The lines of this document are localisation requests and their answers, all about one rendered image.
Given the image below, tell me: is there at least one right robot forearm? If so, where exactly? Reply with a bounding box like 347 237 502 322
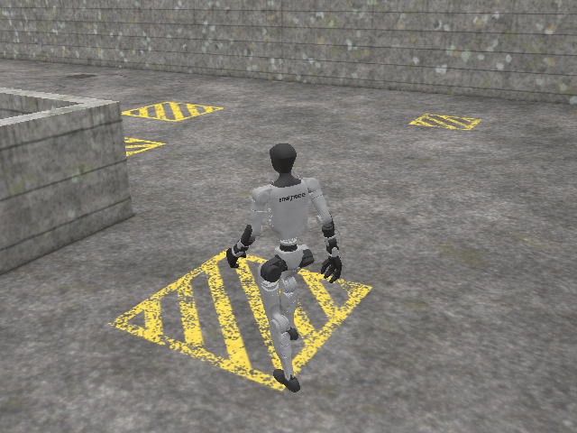
322 213 339 257

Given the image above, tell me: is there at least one left robot shin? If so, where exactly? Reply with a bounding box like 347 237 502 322
270 319 294 381

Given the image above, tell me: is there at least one robot right hand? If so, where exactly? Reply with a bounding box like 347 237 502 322
321 255 342 283

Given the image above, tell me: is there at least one robot left hand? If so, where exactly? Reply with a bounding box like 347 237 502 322
226 248 246 268

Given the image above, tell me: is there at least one right robot upper arm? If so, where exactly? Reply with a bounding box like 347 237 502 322
302 178 332 226

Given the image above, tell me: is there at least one humanoid robot torso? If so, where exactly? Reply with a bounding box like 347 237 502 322
265 176 308 272

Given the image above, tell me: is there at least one left robot upper arm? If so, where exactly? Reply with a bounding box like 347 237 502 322
248 186 271 237

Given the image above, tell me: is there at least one left robot forearm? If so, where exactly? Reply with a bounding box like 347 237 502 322
232 225 255 257

